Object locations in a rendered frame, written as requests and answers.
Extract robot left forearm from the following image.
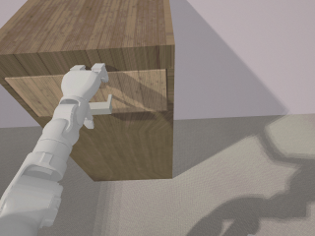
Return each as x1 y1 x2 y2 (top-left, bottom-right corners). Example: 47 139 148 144
0 95 89 215

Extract robot left hand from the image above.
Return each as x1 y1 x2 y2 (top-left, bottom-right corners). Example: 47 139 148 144
61 63 109 129

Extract cabinet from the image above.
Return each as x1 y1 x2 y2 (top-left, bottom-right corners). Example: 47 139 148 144
0 0 175 182

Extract drawer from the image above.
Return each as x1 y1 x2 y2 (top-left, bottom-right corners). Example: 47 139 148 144
5 69 167 117

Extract handle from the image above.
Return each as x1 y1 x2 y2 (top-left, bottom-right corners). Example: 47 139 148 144
89 94 112 115

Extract left robot upper arm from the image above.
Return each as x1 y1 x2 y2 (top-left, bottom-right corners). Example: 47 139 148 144
0 175 64 236

